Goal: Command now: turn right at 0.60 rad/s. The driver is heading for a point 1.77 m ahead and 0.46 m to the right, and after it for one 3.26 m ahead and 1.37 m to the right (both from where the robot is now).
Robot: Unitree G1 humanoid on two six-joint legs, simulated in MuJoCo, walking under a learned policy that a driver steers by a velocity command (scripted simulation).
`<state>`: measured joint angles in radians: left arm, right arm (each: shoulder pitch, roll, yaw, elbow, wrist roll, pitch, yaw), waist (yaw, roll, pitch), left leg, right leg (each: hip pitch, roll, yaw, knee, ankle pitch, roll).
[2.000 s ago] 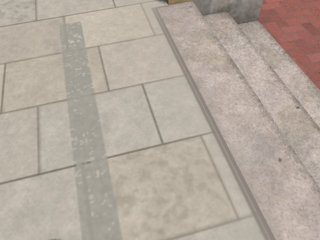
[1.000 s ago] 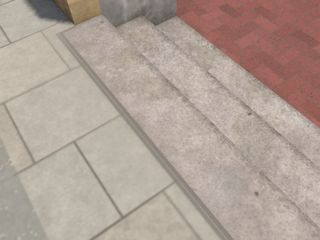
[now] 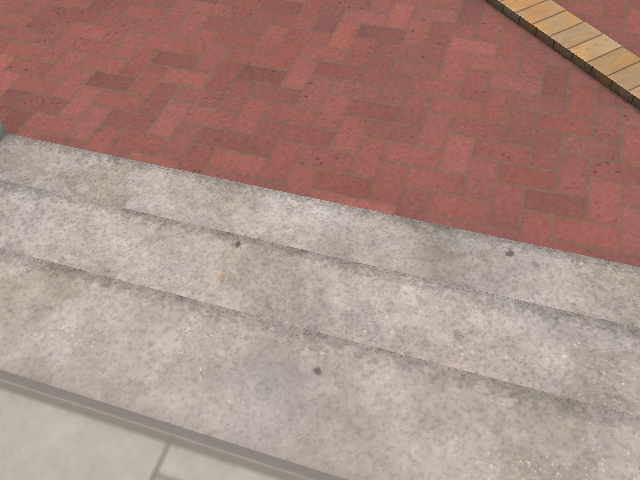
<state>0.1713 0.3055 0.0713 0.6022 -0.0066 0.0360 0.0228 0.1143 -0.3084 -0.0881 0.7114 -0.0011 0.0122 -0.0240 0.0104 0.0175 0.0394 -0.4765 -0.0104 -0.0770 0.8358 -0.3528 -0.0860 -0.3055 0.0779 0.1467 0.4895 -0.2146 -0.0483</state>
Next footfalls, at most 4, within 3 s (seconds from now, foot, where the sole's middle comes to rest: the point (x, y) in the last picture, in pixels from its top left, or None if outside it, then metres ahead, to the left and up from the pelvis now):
0.14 left None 0.06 0.14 -0.78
0.48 right None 0.02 -0.11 -0.78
0.92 left None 0.40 0.07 -0.78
1.44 right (441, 402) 0.61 -0.18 -0.78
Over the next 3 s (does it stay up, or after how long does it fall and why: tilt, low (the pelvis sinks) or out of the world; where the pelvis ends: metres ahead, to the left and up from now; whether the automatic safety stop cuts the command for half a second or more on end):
stays up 1.25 -0.19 -0.32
